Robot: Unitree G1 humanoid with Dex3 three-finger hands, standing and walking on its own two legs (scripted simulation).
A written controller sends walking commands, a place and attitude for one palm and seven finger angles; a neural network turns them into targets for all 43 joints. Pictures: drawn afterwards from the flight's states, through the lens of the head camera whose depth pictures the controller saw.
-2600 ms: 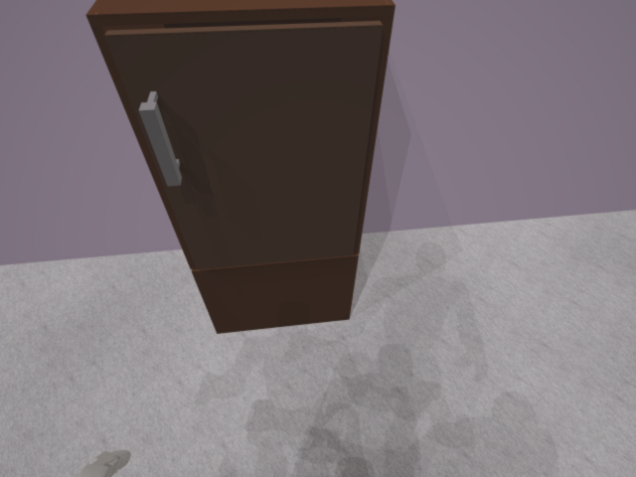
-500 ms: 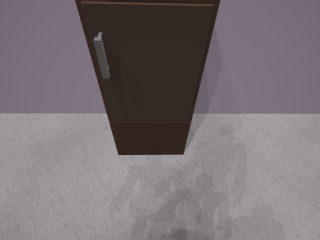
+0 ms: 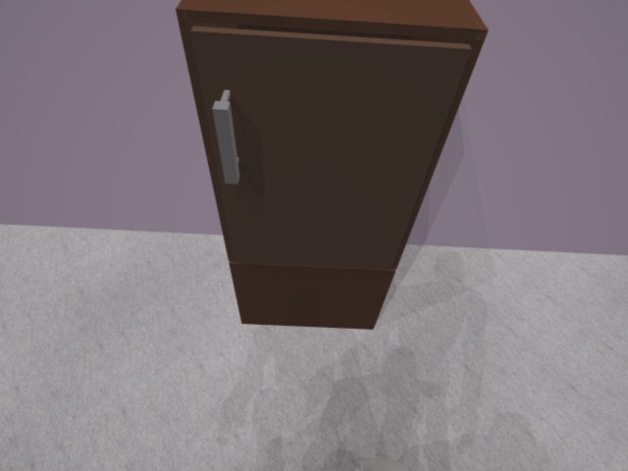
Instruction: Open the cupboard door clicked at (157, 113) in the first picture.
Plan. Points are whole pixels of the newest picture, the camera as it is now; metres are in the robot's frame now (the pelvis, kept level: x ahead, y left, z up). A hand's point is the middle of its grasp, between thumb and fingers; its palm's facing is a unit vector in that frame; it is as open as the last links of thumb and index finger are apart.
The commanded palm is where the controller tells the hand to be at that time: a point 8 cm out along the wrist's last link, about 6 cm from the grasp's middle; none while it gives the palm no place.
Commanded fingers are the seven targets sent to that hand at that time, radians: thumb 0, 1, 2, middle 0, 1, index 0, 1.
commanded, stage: come to a stop and stand still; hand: left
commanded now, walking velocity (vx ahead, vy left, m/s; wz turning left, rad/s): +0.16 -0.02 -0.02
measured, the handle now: (229, 138) +0.63 +0.18 +0.05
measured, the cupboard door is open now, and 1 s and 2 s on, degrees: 0 0 0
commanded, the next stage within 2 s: look again from close up in 1.60 s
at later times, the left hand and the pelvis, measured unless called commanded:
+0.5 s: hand out of the picture +0.11 +0.18 -0.18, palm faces +0.08 -0.96 -0.27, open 7.3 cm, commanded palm none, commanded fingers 0.00 0.90 0.90 -0.20 -0.30 -0.20 -0.30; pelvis +0.04 -0.02 -0.01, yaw +2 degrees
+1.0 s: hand out of the picture -0.02 +0.20 -0.18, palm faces +0.00 -0.99 -0.15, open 7.4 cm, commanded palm none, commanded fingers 0.00 0.90 0.90 -0.20 -0.30 -0.20 -0.30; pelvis +0.02 +0.02 +0.00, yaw -1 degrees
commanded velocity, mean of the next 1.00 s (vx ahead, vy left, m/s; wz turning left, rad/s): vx -0.02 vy -0.03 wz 0.00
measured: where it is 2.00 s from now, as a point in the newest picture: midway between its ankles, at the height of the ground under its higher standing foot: outside the picture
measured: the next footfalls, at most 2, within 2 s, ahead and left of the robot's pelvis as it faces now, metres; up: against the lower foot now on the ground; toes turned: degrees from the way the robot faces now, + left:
right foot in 0.18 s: +0.18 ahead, -0.14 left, +0.00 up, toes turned -5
left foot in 0.62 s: +0.05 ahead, +0.12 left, +0.00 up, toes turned +5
